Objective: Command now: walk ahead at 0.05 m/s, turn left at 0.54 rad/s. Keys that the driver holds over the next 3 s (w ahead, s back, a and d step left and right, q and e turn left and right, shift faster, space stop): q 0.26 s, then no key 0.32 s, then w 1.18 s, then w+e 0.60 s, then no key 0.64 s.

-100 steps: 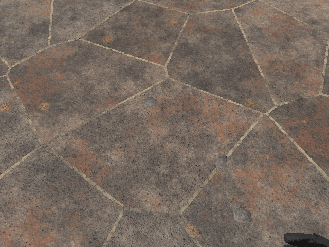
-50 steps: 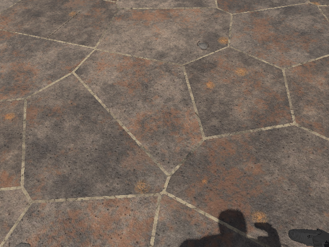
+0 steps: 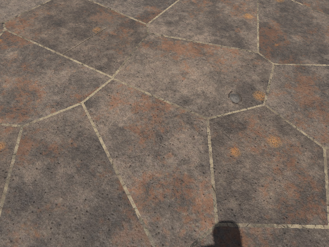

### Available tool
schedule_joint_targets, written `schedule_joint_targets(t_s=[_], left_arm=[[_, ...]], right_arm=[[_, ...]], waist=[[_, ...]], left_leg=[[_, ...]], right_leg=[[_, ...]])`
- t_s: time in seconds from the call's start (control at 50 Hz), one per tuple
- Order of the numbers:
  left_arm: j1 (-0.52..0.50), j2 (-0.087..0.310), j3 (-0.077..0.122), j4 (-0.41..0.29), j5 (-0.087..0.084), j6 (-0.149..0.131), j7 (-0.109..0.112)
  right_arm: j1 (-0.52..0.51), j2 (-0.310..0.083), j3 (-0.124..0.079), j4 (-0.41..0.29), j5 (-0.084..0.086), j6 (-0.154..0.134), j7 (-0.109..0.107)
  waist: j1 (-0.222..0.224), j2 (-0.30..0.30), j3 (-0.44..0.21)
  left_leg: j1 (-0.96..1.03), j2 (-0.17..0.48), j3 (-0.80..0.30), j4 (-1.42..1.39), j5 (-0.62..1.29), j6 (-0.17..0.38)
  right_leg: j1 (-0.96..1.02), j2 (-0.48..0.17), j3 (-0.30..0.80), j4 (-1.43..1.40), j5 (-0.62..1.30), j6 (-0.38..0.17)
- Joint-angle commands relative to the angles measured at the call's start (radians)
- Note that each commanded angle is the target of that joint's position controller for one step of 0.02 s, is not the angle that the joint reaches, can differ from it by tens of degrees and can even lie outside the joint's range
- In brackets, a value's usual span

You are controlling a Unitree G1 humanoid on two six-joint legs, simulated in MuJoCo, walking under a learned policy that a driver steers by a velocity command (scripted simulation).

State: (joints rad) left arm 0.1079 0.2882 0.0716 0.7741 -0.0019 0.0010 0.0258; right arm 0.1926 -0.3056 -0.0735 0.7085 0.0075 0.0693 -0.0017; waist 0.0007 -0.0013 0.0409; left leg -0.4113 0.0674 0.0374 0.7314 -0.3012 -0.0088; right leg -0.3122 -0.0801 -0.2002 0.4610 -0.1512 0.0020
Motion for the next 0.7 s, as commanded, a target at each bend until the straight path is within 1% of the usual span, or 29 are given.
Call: schedule_joint_targets(t_s=[0.02, 0.04, 0.06, 0.08, 0.1, 0.12, 0.14, 0.16, 0.18, 0.22, 0.26, 0.28, 0.34, 0.4, 0.42, 0.44, 0.46, 0.48, 0.5, 0.52, 0.54, 0.56, 0.58, 0.6, 0.62, 0.64, 0.66, 0.68, 0.7], left_arm=[[-0.024, 0.124, 0.033, -0.034, -0.019, 0.005, 0.002], [0.012, 0.069, 0.021, -0.032, 0.005, 0.012, -0.004], [-0.052, 0.078, 0.022, -0.087, 0.023, 0.008, 0.004], [-0.117, 0.111, 0.032, -0.095, 0.019, 0.007, 0.010], [-0.102, 0.117, 0.038, -0.089, 0.003, 0.009, 0.013], [-0.068, 0.117, 0.044, -0.061, 0.006, 0.012, 0.021], [-0.056, 0.128, 0.049, -0.051, 0.015, 0.014, 0.027], [-0.050, 0.124, 0.050, -0.047, 0.016, 0.011, 0.026], [-0.040, 0.115, 0.049, -0.047, 0.012, 0.008, 0.023], [-0.047, 0.094, 0.041, -0.050, 0.003, 0.001, 0.019], [-0.074, 0.078, 0.032, -0.058, 0.001, -0.002, 0.015], [-0.071, 0.075, 0.029, -0.055, 0.000, -0.003, 0.010], [-0.057, 0.084, 0.025, -0.047, -0.006, -0.004, -0.003], [-0.046, 0.093, 0.023, -0.046, -0.009, -0.009, -0.015], [-0.033, 0.090, 0.021, -0.044, -0.009, -0.012, -0.019], [-0.008, 0.082, 0.019, -0.035, -0.007, -0.017, -0.025], [0.018, 0.079, 0.017, -0.026, 0.000, -0.022, -0.029], [0.036, 0.116, 0.022, -0.027, 0.017, -0.025, -0.029], [0.034, 0.195, 0.035, -0.036, 0.031, -0.023, -0.023], [-0.007, 0.157, 0.021, -0.026, 0.038, -0.021, -0.023], [-0.057, 0.107, 0.006, -0.048, 0.034, -0.027, -0.023], [-0.065, 0.105, 0.004, -0.043, 0.029, -0.029, -0.020], [-0.069, 0.116, 0.003, -0.040, 0.020, -0.032, -0.019], [-0.059, 0.112, 0.000, -0.031, 0.010, -0.034, -0.017], [-0.038, 0.107, -0.005, -0.019, 0.007, -0.032, -0.016], [-0.009, 0.120, -0.002, -0.010, 0.006, -0.027, -0.018], [0.016, 0.141, 0.003, -0.007, 0.005, -0.023, -0.020], [0.039, 0.146, 0.003, -0.007, 0.003, -0.022, -0.021], [0.045, 0.152, 0.004, -0.009, -0.002, -0.023, -0.020]], right_arm=[[0.128, -0.114, -0.044, -0.028, -0.012, -0.006, 0.003], [0.143, -0.214, -0.069, -0.042, -0.014, -0.010, -0.014], [0.110, -0.296, -0.077, -0.082, -0.032, -0.021, -0.017], [0.113, -0.253, -0.068, -0.084, -0.049, -0.046, -0.010], [0.073, -0.230, -0.061, -0.085, -0.042, -0.065, -0.010], [0.015, -0.198, -0.055, -0.096, -0.020, -0.070, -0.014], [-0.020, -0.169, -0.044, -0.104, -0.004, -0.069, -0.020], [-0.026, -0.153, -0.036, -0.111, -0.004, -0.066, -0.026], [-0.019, -0.146, -0.032, -0.115, -0.007, -0.064, -0.031], [0.001, -0.151, -0.035, -0.118, -0.005, -0.061, -0.038], [0.016, -0.163, -0.042, -0.121, 0.000, -0.055, -0.044], [0.011, -0.165, -0.042, -0.125, -0.001, -0.051, -0.045], [0.001, -0.162, -0.040, -0.131, -0.011, -0.043, -0.037], [-0.008, -0.152, -0.032, -0.126, -0.011, -0.037, -0.025], [-0.018, -0.147, -0.028, -0.124, -0.007, -0.035, -0.023], [-0.035, -0.138, -0.022, -0.123, -0.002, -0.033, -0.023], [-0.037, -0.125, -0.016, -0.119, 0.003, -0.033, -0.024], [-0.009, -0.101, -0.009, -0.113, -0.006, -0.038, -0.026], [0.044, -0.065, 0.002, -0.115, -0.028, -0.048, -0.022], [0.023, -0.074, -0.002, -0.128, -0.026, -0.055, -0.021], [0.000, -0.118, -0.012, -0.113, -0.027, -0.056, -0.024], [-0.031, -0.118, -0.017, -0.113, -0.022, -0.054, -0.026], [-0.038, -0.096, -0.014, -0.104, -0.023, -0.048, -0.027], [-0.026, -0.073, -0.006, -0.098, -0.028, -0.044, -0.024], [-0.022, -0.045, 0.002, -0.086, -0.025, -0.043, -0.019], [-0.024, -0.044, 0.002, -0.080, -0.021, -0.043, -0.014], [-0.023, -0.055, -0.001, -0.079, -0.015, -0.047, -0.011], [-0.021, -0.064, -0.003, -0.077, -0.010, -0.055, -0.011], [0.003, -0.066, -0.007, -0.066, -0.007, -0.065, -0.007]], waist=[[-0.052, -0.044, -0.117], [-0.023, 0.219, -0.082], [-0.031, 0.352, -0.049], [-0.070, 0.235, -0.090], [-0.037, 0.194, -0.088], [-0.008, 0.135, -0.097], [0.002, 0.138, -0.103], [0.010, 0.143, -0.121], [0.014, 0.134, -0.142], [0.004, 0.123, -0.155], [-0.012, 0.130, -0.151], [-0.015, 0.138, -0.155], [-0.028, 0.162, -0.152], [-0.035, 0.164, -0.137], [-0.026, 0.160, -0.134], [-0.005, 0.151, -0.133], [0.014, 0.135, -0.128], [0.004, 0.080, -0.139], [-0.051, -0.120, -0.156], [-0.063, -0.234, -0.122], [-0.042, -0.191, -0.101], [-0.034, -0.182, -0.094], [-0.031, -0.175, -0.091], [-0.029, -0.174, -0.110], [-0.027, -0.167, -0.105], [-0.012, -0.166, -0.082], [0.000, -0.167, -0.050], [0.009, -0.160, -0.020], [0.003, -0.150, -0.002]], left_leg=[[0.222, -0.037, -0.004, -0.224, 0.122, 0.076], [0.297, 0.160, -0.303, -0.373, 0.370, 0.159], [0.280, 0.324, -0.568, -0.427, 0.460, 0.341], [0.253, 0.296, -0.539, -0.444, 0.388, 0.357], [0.251, 0.243, -0.459, -0.434, 0.342, 0.302], [0.258, 0.198, -0.404, -0.416, 0.302, 0.244], [0.252, 0.180, -0.375, -0.407, 0.333, 0.219], [0.239, 0.161, -0.354, -0.397, 0.395, 0.216], [0.250, 0.148, -0.344, -0.390, 0.430, 0.218], [0.295, 0.135, -0.343, -0.377, 0.448, 0.220], [0.318, 0.128, -0.365, -0.367, 0.410, 0.222], [0.317, 0.129, -0.367, -0.365, 0.384, 0.224], [0.257, 0.131, -0.386, -0.357, 0.364, 0.237], [0.239, 0.133, -0.425, -0.334, 0.394, 0.240], [0.238, 0.126, -0.433, -0.319, 0.405, 0.233], [0.226, 0.107, -0.427, -0.299, 0.398, 0.215], [0.195, 0.080, -0.417, -0.286, 0.352, 0.181], [0.140, 0.037, -0.387, -0.246, 0.235, 0.127], [0.057, -0.085, -0.266, -0.105, 0.006, 0.065], [0.030, -0.121, -0.177, -0.101, -0.159, 0.018], [0.069, -0.089, -0.165, -0.050, -0.170, -0.010], [0.069, -0.087, -0.151, -0.062, -0.120, -0.015], [0.090, -0.078, -0.144, -0.103, -0.078, -0.023], [0.133, -0.069, -0.133, -0.157, -0.026, -0.025], [0.188, -0.080, -0.104, -0.203, 0.007, -0.020], [0.209, -0.101, -0.069, -0.196, -0.009, -0.013], [0.194, -0.110, -0.043, -0.168, -0.057, 0.000], [0.174, -0.112, -0.034, -0.147, -0.098, 0.019], [0.139, -0.112, -0.024, -0.132, -0.132, 0.038]], right_leg=[[0.004, -0.185, 0.112, 0.000, -0.081, -0.087], [-0.166, -0.060, -0.004, 0.286, -0.264, 0.020], [-0.383, 0.083, 0.081, 0.512, -0.512, 0.074], [-0.390, 0.075, 0.212, 0.647, -0.493, 0.057], [-0.395, 0.060, 0.246, 0.675, -0.397, 0.038], [-0.394, 0.047, 0.259, 0.666, -0.317, 0.035], [-0.382, 0.047, 0.261, 0.660, -0.271, 0.040], [-0.343, 0.058, 0.258, 0.680, -0.239, 0.047], [-0.325, 0.069, 0.258, 0.677, -0.214, 0.053], [-0.323, 0.080, 0.264, 0.587, -0.184, 0.063], [-0.304, 0.087, 0.273, 0.465, -0.174, 0.074], [-0.278, 0.086, 0.273, 0.419, -0.171, 0.078], [-0.161, 0.084, 0.258, 0.320, -0.195, 0.076], [-0.088, 0.084, 0.245, 0.228, -0.215, 0.061], [-0.057, 0.085, 0.239, 0.166, -0.193, 0.052], [0.000, 0.088, 0.228, 0.060, -0.122, 0.038], [0.082, 0.082, 0.227, -0.073, 0.012, 0.019], [0.174, 0.003, 0.294, -0.102, 0.118, -0.012], [0.239, -0.160, 0.453, -0.099, 0.324, -0.088], [0.141, -0.246, 0.554, -0.125, 0.297, -0.218], [0.103, -0.230, 0.542, -0.143, 0.228, -0.237], [0.117, -0.189, 0.510, -0.132, 0.200, -0.208], [0.124, -0.156, 0.468, -0.117, 0.200, -0.181], [0.128, -0.138, 0.450, -0.124, 0.080, -0.158], [0.098, -0.103, 0.422, -0.135, -0.086, -0.132], [0.065, -0.077, 0.414, -0.149, -0.261, -0.119], [0.042, -0.076, 0.432, -0.164, -0.402, -0.123], [0.020, -0.084, 0.457, -0.178, -0.478, -0.133], [0.016, -0.097, 0.468, -0.190, -0.550, -0.140]])
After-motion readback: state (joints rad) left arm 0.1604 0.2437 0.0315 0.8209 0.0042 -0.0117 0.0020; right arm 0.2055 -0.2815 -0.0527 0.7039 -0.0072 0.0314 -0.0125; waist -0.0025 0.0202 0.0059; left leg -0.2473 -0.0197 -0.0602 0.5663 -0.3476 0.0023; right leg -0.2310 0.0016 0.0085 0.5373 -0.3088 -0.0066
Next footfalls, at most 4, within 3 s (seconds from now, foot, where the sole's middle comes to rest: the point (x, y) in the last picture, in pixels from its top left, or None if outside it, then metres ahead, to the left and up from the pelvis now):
0.02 left None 0.06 0.11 -0.77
0.48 right None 0.09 -0.12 -0.77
1.18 right None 0.38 -0.06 -0.77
1.72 left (107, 206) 0.63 0.24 -0.77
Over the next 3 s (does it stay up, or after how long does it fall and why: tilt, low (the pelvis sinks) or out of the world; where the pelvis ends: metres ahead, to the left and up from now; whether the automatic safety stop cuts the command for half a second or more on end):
stays up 1.07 0.13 0.00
